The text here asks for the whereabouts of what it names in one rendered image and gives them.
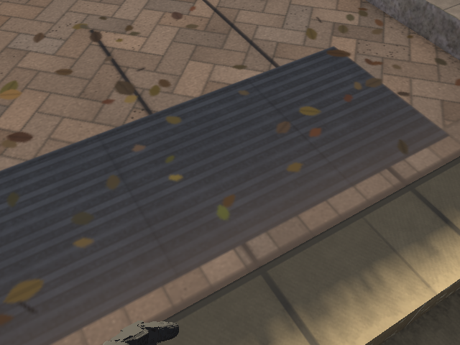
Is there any robot left hand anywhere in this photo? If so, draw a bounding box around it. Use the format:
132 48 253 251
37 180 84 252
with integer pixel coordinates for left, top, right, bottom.
103 321 179 345

